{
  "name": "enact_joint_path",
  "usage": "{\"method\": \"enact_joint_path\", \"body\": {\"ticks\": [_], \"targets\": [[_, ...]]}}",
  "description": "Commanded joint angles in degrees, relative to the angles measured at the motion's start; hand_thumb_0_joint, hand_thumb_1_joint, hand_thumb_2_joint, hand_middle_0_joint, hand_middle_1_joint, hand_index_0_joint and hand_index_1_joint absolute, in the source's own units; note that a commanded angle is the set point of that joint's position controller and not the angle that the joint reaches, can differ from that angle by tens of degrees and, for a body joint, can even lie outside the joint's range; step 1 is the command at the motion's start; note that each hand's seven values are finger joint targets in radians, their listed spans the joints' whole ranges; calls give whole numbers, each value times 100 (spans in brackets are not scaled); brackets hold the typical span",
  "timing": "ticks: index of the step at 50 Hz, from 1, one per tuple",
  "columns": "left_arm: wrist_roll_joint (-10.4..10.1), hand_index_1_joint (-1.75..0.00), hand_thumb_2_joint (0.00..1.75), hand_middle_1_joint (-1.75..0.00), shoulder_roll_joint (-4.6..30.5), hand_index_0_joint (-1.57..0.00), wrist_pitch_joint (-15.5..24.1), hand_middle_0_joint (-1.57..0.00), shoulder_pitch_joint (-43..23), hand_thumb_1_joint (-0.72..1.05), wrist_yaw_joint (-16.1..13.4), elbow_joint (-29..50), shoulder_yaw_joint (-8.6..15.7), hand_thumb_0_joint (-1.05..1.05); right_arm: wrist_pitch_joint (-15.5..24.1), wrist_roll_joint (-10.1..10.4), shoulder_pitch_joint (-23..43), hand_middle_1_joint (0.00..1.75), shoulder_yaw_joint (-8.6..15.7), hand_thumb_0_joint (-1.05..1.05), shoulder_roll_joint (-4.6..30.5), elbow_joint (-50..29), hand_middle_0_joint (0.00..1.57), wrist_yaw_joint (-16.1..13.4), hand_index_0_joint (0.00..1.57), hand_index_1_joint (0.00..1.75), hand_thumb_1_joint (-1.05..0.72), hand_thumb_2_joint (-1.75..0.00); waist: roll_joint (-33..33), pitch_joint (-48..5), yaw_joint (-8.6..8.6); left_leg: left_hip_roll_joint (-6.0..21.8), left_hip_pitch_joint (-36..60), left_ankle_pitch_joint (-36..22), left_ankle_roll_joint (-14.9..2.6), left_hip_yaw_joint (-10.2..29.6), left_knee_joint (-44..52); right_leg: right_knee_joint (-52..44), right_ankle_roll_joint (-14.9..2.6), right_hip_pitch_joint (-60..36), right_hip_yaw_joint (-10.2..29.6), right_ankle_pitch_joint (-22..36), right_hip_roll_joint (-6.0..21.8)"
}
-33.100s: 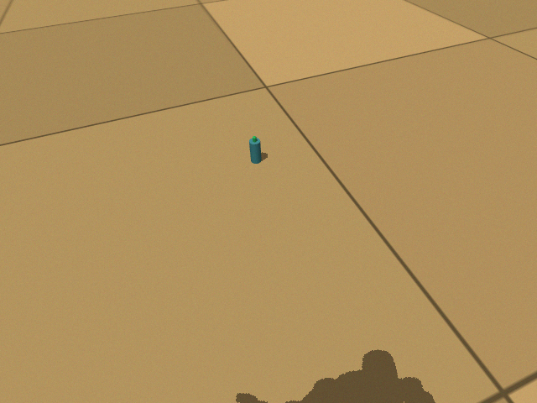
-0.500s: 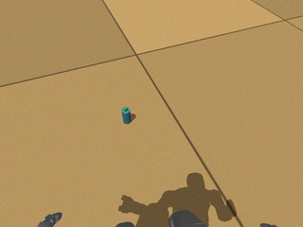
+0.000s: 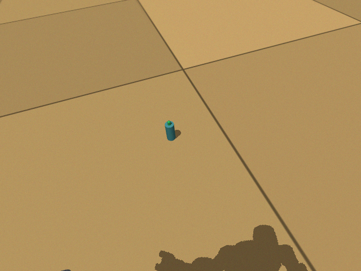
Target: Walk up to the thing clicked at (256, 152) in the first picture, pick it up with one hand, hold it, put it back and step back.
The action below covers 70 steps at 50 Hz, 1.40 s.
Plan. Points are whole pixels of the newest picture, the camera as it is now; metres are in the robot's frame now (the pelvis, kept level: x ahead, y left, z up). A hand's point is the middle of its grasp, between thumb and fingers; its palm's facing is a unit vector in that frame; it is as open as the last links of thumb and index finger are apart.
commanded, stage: step back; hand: left
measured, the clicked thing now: (170, 129) +1.08 +0.18 -0.67
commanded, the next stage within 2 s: stand in 0.88 s
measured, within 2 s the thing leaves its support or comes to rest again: neither
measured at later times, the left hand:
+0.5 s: hand out of the picture +0.04 +0.25 -0.12, palm faces +0.04 -0.91 -0.40, open 7.4 cm
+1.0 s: hand out of the picture +0.14 +0.26 -0.14, palm faces -0.02 -0.94 -0.35, open 7.4 cm
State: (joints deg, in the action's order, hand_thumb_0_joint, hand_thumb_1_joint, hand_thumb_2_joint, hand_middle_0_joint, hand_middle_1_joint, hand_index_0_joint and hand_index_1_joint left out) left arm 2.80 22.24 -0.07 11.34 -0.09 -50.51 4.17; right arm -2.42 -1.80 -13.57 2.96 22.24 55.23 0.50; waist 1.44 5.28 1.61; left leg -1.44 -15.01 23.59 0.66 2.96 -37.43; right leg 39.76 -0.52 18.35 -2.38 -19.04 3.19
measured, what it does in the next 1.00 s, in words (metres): steps on the spot: left foot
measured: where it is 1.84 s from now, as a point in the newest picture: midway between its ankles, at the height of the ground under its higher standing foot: outside the picture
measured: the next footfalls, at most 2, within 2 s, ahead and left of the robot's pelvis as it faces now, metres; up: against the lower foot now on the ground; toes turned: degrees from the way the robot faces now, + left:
left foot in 0.60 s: +0.13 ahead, +0.15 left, +0.00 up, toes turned +2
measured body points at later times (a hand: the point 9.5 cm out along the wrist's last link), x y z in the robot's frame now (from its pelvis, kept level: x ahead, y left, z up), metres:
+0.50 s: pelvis +0.01 -0.02 +0.02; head +0.03 -0.04 +0.46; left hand +0.04 +0.30 -0.10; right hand +0.09 -0.33 -0.12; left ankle +0.06 +0.14 -0.68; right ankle +0.01 -0.12 -0.72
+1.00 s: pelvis +0.06 +0.01 +0.01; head +0.07 +0.00 +0.46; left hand +0.14 +0.31 -0.11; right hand +0.18 -0.28 -0.11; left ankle +0.09 +0.14 -0.72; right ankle +0.03 -0.13 -0.72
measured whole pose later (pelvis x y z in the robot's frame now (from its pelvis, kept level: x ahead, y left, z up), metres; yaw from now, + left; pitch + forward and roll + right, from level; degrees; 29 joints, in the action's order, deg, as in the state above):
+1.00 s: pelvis +0.06 +0.01 +0.01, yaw -1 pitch -2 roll +0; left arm 0.3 20.0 1.5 7.4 0.1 -61.1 0.1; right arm 0.6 -0.6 -3.0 0.7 19.5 60.1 0.9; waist 1.1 3.9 0.8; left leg 3.2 -14.6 13.2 1.6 -1.2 -30.0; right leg 29.0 1.1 8.4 -0.6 -18.4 1.1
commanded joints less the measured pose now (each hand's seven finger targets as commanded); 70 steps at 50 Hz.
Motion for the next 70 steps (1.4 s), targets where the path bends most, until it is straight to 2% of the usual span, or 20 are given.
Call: {"method": "enact_joint_path", "body": {"ticks": [1,2,3,6,9,12,13,14,16,19,28,30,31,33,34,38,42,44,51,70], "targets": [[-107,-30,90,-30,805,-20,30,-20,85,90,-21,392,143,0,413,-146,-242,30,476,0,1352,-302,20,-85,20,30,-90,-90,544,-715,-145,1062,1719,652,-560,1837,2194,460,-255,1375,569,-1094,116],[-179,-30,90,-30,1002,-20,40,-20,-371,90,-40,348,191,0,416,-133,18,30,492,0,1941,-433,20,-73,20,30,-90,-90,977,-270,-316,2014,371,2671,-1231,3355,2694,859,-33,1531,264,-1429,-204],[-116,-30,90,-30,1460,-20,73,-20,-514,90,-26,287,316,0,412,-46,387,30,523,0,2009,-490,20,-41,20,30,-90,-90,793,251,-245,2226,-745,3153,-1534,3348,2916,1307,-53,900,608,-1411,5],[-176,-30,90,-30,1155,-20,154,-20,-93,90,93,64,246,0,468,-111,714,30,291,0,1233,-564,20,-26,20,30,-90,-90,660,295,-1,1251,-408,1469,-971,1558,2405,589,-87,595,404,-673,-55],[-146,-30,90,-30,1100,-20,178,-20,-43,90,137,-69,287,0,427,-109,444,30,422,0,1425,-447,20,24,20,30,-90,-90,937,79,-179,1186,-565,1638,-921,1376,2349,81,-10,-33,40,-696,-305],[-79,-30,90,-30,991,-20,289,-20,578,90,38,-349,281,0,258,-26,688,30,331,0,1106,-534,20,28,20,30,-90,-90,519,-314,214,828,-1044,1442,-633,635,1079,-1517,-102,-1470,-16,-34,-468],[-32,-30,90,-30,1189,-20,327,-20,823,90,-17,-407,353,0,244,-3,615,30,253,0,816,-587,20,13,20,30,-90,-90,-202,-414,303,445,-1507,1069,-410,280,-3,-1990,-240,-1874,987,-600,-17],[59,-30,90,-30,1640,-20,380,-20,925,90,-72,-355,472,0,267,24,531,30,140,0,504,-711,20,-9,20,30,-90,-90,-1197,-325,341,-326,-2479,912,-155,108,-1300,-2832,-555,-2088,3173,-1831,1227],[9,-30,90,-30,1990,-20,383,-20,-10,90,-82,-47,528,0,276,-28,349,30,361,0,1183,-505,20,-79,20,30,-90,-90,-634,323,97,233,-1964,627,-153,680,-1784,-3143,-1250,-378,3818,-3315,2096],[-60,-30,90,-30,1369,-20,503,-20,-93,90,-89,-31,370,0,330,35,115,30,340,0,1067,-260,20,2,20,30,-90,-90,-399,70,-57,239,-1700,-81,-124,718,-1573,-2693,-851,-909,2136,-1020,1232],[-197,-30,90,-30,1340,-20,337,-20,-30,90,-81,-98,201,0,400,24,359,30,220,0,714,-242,20,-25,20,30,-90,-90,-1129,-526,-31,131,71,-1161,-86,-635,708,-953,-631,-738,521,3345,861],[-203,-30,90,-30,1177,-20,265,-20,-72,90,-80,-24,91,0,424,8,164,30,286,0,895,-113,20,-87,20,30,-90,-90,-619,-712,-166,264,785,-2068,-231,-367,1138,-356,-387,-401,427,2897,634],[-253,-30,90,-30,996,-20,255,-20,1,90,-81,27,35,0,442,-18,86,30,336,0,1184,-95,20,-125,20,30,-90,-90,89,-1029,-190,901,1062,-2790,-437,322,1147,112,-213,-232,253,2242,306],[-338,-30,90,-30,971,-20,110,-20,54,90,-128,-122,37,0,457,52,409,30,350,0,1573,-207,20,-145,20,30,-90,-90,744,-1271,-178,2216,690,-2574,-1489,1814,1507,740,-27,-91,255,-1251,-251],[-297,-30,90,-30,1052,-20,91,-20,-52,90,-128,-191,26,0,430,34,593,30,356,0,1528,-176,20,-143,20,30,-90,-90,640,-1015,-146,2168,263,-2141,-1515,1715,1595,647,-51,-287,411,-1552,-92],[-256,-30,90,-30,998,-20,161,-20,275,90,-85,-521,44,0,367,12,1218,30,237,0,1291,-228,20,-133,20,30,-90,-90,865,-640,128,1280,-238,-1526,-683,561,1202,-961,-65,-740,155,168,-149],[-164,-30,90,-30,1444,-20,272,-20,-149,90,-136,-592,131,0,324,133,1265,30,97,0,781,-140,20,-97,20,30,-90,-90,-228,-707,-107,696,-139,-1070,-224,22,601,-1607,-388,-539,1461,921,623],[-208,-30,90,-30,1166,-20,264,-20,-680,90,-45,-613,-63,0,373,153,866,30,57,0,933,100,20,-57,20,30,-90,-90,-273,-598,-383,768,646,-1398,-256,162,1133,-1664,-258,-94,1152,625,565],[-278,-30,90,-30,1068,-20,278,-20,-624,90,-65,-841,-118,0,477,137,1112,30,19,0,977,302,20,-58,20,30,-90,-90,-212,-998,-171,981,894,-3576,-263,110,1217,-1568,-7,-1274,624,2676,371],[-221,-30,90,-30,1059,-20,217,-20,-911,90,1,-1088,-128,0,454,123,1249,30,-49,0,980,588,20,-42,20,30,-90,-90,-110,-692,-154,960,938,-2055,-81,72,2002,-2457,-23,-1194,683,1269,427]]}}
